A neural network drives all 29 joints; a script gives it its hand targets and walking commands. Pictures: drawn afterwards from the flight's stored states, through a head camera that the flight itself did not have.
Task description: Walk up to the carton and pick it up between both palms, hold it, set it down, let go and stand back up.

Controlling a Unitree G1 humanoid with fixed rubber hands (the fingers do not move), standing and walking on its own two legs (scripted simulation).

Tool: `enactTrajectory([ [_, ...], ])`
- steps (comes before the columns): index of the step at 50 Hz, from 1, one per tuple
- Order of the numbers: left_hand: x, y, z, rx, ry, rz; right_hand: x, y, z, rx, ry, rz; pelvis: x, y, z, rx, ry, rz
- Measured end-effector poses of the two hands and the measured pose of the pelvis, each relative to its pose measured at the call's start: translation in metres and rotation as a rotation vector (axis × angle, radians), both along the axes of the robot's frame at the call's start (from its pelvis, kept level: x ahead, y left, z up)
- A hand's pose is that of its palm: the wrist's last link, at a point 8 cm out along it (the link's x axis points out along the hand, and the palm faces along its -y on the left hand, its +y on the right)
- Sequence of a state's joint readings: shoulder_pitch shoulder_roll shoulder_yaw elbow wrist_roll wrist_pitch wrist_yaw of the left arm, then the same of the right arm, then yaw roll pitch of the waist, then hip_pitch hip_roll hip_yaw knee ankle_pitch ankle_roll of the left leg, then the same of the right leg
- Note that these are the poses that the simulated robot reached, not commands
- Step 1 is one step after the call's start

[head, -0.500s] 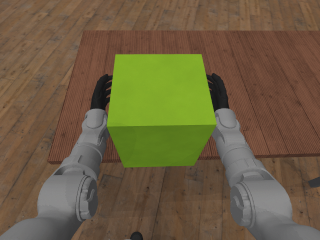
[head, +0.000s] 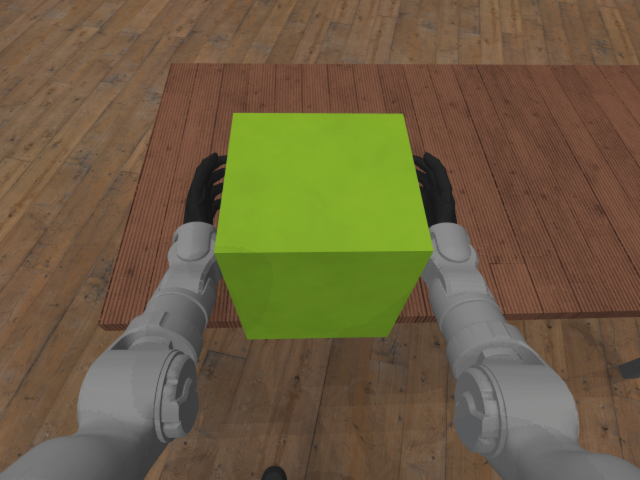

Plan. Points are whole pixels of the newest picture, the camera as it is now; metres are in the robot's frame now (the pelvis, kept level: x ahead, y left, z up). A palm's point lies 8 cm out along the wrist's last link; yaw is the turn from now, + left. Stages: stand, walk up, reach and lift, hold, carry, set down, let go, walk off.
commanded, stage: reach and lift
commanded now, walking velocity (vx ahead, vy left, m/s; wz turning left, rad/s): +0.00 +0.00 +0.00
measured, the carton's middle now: (318, 236) +0.42 +0.02 +0.02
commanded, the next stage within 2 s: none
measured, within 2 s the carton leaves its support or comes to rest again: leaves its support in 0.82 s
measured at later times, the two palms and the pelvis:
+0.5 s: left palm (202, 216) +0.42 +0.17 +0.05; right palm (436, 217) +0.43 -0.13 +0.06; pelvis +0.00 +0.00 +0.00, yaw +0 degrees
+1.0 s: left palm (201, 203) +0.42 +0.17 +0.08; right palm (444, 211) +0.42 -0.13 +0.08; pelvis +0.00 +0.00 +0.00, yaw +0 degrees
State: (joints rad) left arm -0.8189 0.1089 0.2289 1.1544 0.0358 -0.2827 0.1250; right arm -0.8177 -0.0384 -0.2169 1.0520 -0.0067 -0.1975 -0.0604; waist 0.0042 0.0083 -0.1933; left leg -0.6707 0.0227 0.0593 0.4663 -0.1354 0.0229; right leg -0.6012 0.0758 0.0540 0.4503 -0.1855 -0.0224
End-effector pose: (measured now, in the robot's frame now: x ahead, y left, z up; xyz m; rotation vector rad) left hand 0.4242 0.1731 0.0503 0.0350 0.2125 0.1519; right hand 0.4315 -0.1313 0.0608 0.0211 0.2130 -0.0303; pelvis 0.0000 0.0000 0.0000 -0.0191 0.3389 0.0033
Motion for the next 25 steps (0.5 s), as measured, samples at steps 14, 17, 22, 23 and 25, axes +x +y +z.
enactTrajectory([
  [14, -0.0009, -0.0001, -0.0006, -0.001, -0.007, 0.003, -0.0007, 0.0004, -0.0004, -0.001, -0.005, -0.001, 0.0001, 0.0000, 0.0000, 0.000, -0.001, 0.000],
  [17, -0.0010, -0.0001, -0.0007, -0.002, -0.008, 0.003, -0.0008, 0.0004, -0.0005, -0.001, -0.006, -0.003, 0.0001, 0.0000, 0.0000, 0.000, -0.001, 0.000],
  [22, -0.0009, -0.0001, -0.0009, -0.003, -0.008, 0.003, -0.0009, 0.0006, -0.0007, -0.003, -0.007, -0.005, 0.0002, 0.0001, 0.0000, 0.000, -0.001, 0.000],
  [23, -0.0009, -0.0002, -0.0009, -0.003, -0.008, 0.004, -0.0009, 0.0007, -0.0007, -0.003, -0.008, -0.006, 0.0002, 0.0001, 0.0000, 0.000, -0.001, 0.000],
  [25, -0.0009, -0.0002, -0.0009, -0.004, -0.009, 0.004, -0.0010, 0.0007, -0.0008, -0.003, -0.009, -0.007, 0.0003, 0.0001, 0.0000, 0.000, -0.001, 0.000],
])
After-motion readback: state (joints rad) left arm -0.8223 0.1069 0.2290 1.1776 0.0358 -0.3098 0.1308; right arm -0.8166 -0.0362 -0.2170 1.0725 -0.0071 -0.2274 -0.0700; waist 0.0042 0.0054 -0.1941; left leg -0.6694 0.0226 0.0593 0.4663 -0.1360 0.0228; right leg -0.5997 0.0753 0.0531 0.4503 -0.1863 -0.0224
